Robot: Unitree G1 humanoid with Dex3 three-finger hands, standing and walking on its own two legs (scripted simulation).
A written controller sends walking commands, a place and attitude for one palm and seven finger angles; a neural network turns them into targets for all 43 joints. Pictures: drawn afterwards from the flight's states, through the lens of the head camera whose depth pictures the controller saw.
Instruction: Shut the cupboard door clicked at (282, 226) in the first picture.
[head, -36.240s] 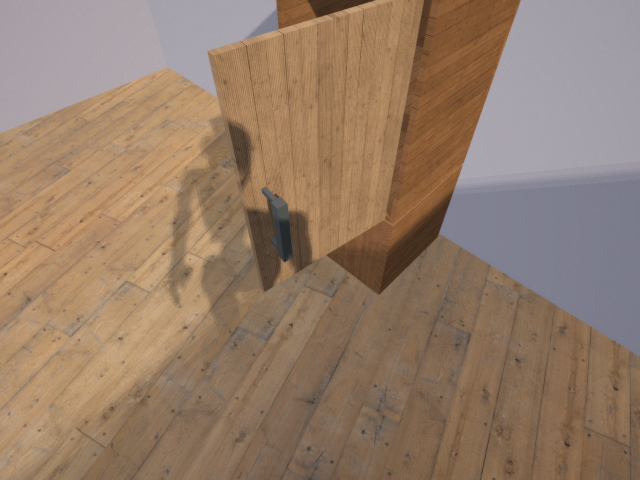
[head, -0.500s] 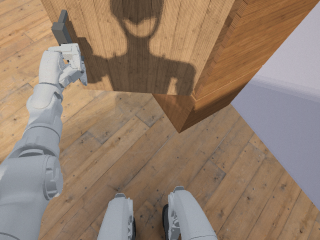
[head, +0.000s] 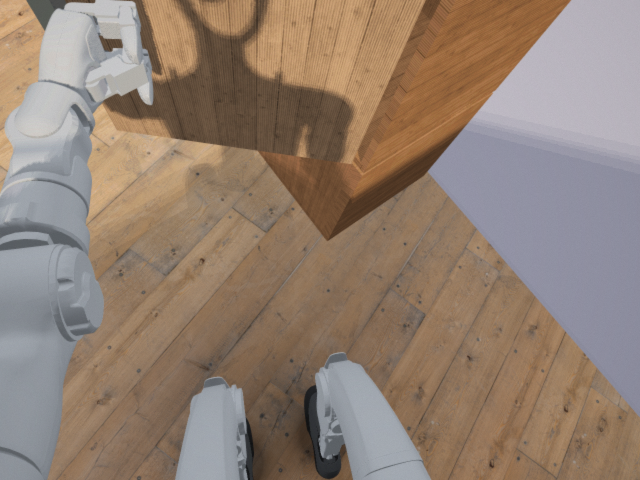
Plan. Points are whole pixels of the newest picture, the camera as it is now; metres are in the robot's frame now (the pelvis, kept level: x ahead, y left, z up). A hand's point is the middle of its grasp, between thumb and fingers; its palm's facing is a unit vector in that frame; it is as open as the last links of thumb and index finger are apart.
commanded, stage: push the door shut along its arc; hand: left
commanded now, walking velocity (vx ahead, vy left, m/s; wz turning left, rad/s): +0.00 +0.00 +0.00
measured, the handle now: (73, 24) +0.64 +0.20 +0.05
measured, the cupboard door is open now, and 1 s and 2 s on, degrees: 49 46 46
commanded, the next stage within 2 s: pull the fist back off the door in 0.40 s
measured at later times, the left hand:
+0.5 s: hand (166, 38) +0.60 +0.10 +0.07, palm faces -0.32 -0.95 -0.04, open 3.0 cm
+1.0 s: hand (175, 49) +0.59 +0.09 +0.07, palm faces +0.12 -0.99 -0.05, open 3.1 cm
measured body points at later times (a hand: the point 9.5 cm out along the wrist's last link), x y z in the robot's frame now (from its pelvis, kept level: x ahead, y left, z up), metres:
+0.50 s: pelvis +0.00 -0.01 -0.01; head +0.22 +0.01 +0.39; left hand +0.62 +0.15 +0.07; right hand -0.04 -0.27 -0.10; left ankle +0.03 +0.09 -0.59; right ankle +0.06 -0.11 -0.59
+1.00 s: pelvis +0.01 -0.02 +0.02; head +0.20 -0.01 +0.43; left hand +0.58 +0.14 +0.07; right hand -0.04 -0.25 -0.09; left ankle +0.03 +0.09 -0.59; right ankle +0.06 -0.11 -0.59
